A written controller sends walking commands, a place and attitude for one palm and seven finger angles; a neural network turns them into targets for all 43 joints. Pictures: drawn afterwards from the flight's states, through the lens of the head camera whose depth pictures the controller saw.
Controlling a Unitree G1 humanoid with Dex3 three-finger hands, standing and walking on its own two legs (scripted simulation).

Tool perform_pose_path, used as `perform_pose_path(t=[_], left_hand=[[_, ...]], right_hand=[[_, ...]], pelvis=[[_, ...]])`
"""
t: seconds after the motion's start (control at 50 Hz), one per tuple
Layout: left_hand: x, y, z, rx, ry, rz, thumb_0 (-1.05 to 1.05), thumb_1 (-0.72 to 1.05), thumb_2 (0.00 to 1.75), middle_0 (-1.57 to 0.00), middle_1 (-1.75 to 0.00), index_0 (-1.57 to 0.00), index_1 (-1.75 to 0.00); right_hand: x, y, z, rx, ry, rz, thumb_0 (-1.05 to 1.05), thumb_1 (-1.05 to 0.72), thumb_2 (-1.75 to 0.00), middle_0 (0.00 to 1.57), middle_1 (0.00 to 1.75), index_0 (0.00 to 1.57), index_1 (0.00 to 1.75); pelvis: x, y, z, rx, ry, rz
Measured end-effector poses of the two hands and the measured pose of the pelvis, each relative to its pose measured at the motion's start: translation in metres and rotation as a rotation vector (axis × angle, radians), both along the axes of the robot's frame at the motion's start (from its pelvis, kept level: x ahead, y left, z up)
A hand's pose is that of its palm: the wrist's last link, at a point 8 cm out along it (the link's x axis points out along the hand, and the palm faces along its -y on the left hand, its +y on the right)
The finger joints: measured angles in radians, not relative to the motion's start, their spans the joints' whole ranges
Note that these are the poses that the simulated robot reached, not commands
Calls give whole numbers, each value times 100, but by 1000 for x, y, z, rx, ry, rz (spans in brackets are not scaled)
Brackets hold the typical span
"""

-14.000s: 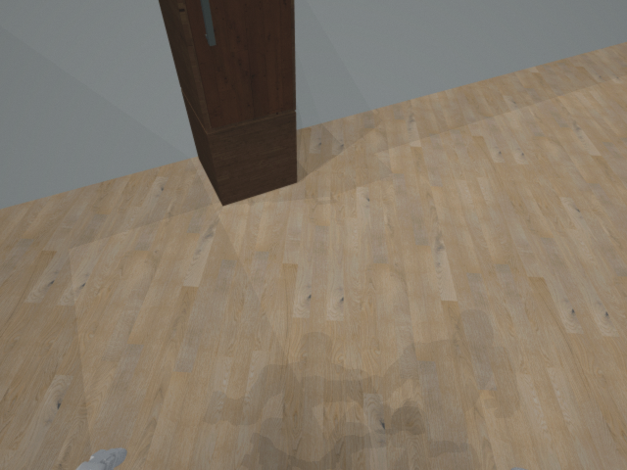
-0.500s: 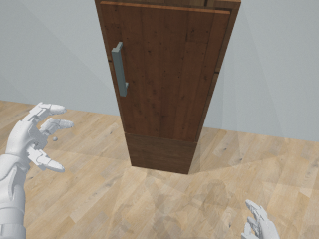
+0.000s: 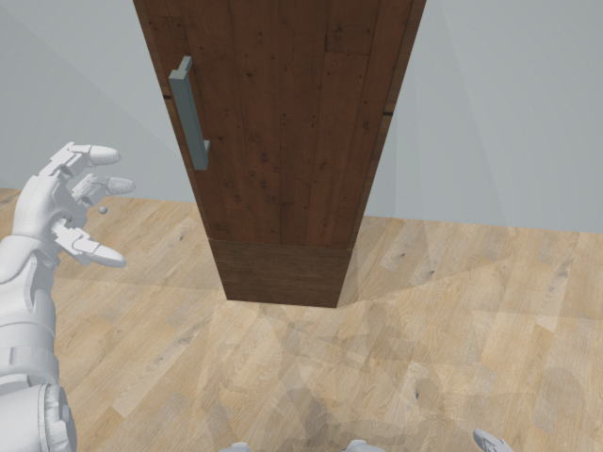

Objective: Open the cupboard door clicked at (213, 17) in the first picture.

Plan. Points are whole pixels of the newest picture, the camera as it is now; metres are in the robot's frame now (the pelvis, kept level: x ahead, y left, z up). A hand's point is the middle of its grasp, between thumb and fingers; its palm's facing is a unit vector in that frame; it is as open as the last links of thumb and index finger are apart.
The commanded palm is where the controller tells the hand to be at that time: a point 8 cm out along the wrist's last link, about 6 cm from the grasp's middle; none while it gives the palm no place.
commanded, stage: move the hooked fingers beside the handle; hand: left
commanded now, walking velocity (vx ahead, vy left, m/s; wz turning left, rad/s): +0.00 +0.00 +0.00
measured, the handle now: (194, 117) +0.58 +0.18 +0.09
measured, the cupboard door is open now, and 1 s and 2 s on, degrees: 0 0 0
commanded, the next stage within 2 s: slide the fingers in behind the handle in 1.74 s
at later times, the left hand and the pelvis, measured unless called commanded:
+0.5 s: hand (129, 171) +0.46 +0.24 +0.09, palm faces -0.07 -1.00 +0.01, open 14.0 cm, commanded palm +0.45 +0.30 +0.10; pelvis +0.00 +0.01 -0.01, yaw +0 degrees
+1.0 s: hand (144, 132) +0.53 +0.24 +0.10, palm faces -0.09 -1.00 +0.01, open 14.0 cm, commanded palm +0.52 +0.29 +0.09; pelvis +0.01 +0.01 -0.02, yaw -2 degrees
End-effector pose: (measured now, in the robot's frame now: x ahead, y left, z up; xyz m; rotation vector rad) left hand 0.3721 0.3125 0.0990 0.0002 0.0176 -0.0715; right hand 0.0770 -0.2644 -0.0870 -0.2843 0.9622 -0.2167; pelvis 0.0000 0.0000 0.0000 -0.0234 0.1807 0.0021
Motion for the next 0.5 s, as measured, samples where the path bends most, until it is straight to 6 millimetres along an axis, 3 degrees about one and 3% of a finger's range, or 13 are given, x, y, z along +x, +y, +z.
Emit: perform_pose_path(t=[0.32, 0.5], left_hand=[[44, -6, 1, -4, 8, -4, -1, -50, 30, -30, -120, -30, -120], [70, -12, -4, -8, 27, 1, -1, -50, 30, -30, -120, -30, -120]], right_hand=[[-9, 6, -5, 6, 77, -33, 1, -90, -90, 21, 30, 20, 30], [-29, 5, -11, -3, 165, -58, 0, -90, -90, 21, 30, 20, 30]], pelvis=[[5, 6, -2, -7, 43, -5], [2, 6, -7, -10, 72, -4]])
